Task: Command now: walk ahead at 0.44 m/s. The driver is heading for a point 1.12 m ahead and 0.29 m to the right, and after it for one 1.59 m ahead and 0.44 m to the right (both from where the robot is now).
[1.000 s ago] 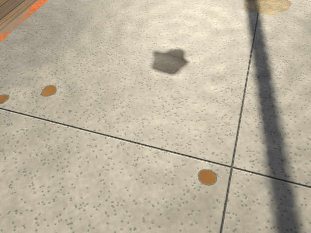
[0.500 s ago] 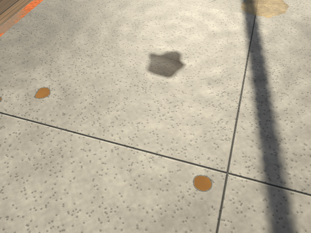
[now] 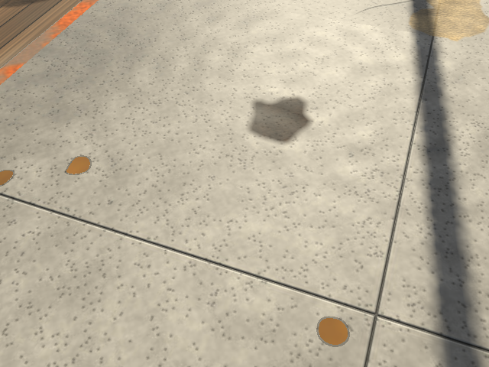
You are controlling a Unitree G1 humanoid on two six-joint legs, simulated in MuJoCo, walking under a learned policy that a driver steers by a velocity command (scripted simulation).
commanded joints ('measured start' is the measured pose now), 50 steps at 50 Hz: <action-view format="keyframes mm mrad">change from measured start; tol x32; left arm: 1 10 188 32 -45 -1 -6 19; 34 -513 107 34 -312 -32 -8 -43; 40 -13 357 129 -223 -27 5 -41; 50 -157 228 86 -300 -16 -8 3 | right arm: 1 -181 -4 15 -98 1 -9 10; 12 344 -240 -62 12 -17 -8 18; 50 21 -96 -8 -142 -41 -33 -29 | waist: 1 9 -102 110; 12 -181 224 -409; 22 -48 29 40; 41 45 -206 -352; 50 -64 -47 -13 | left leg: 1 -23 -29 39 -201 127 -16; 10 577 -98 39 -316 62 126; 12 1055 301 -752 -545 -307 330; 19 373 119 -227 -747 -45 208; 33 689 159 4 -724 176 157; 38 687 121 123 -241 784 75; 40 -7 -148 58 410 -341 -25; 50 -19 4 -73 8 -20 -61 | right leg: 1 -94 -221 119 -142 318 -131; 10 -74 -220 18 390 813 -42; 12 -619 36 108 1023 -287 31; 13 -729 -19 178 1130 -272 5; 27 -697 -160 60 463 391 47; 35 -711 -96 26 314 234 -34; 38 -289 21 -52 286 193 -102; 41 390 -352 829 62 -82 -323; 50 -243 -179 340 -58 344 -239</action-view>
